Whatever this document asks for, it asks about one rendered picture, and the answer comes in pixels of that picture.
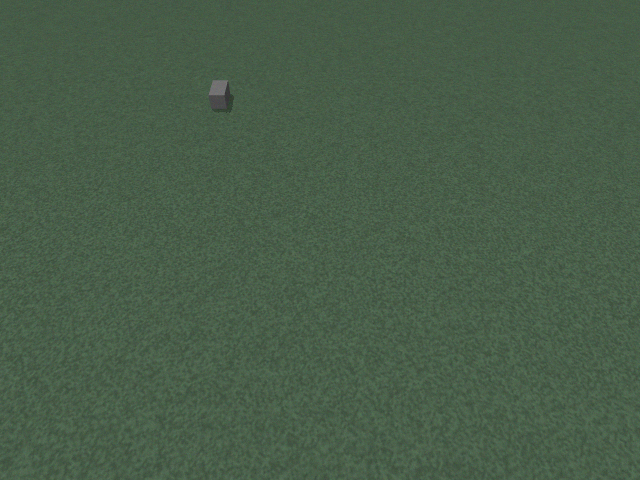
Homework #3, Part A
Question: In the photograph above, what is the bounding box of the carton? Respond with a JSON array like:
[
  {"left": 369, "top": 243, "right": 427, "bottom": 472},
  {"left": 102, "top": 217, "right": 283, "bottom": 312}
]
[{"left": 208, "top": 80, "right": 230, "bottom": 109}]

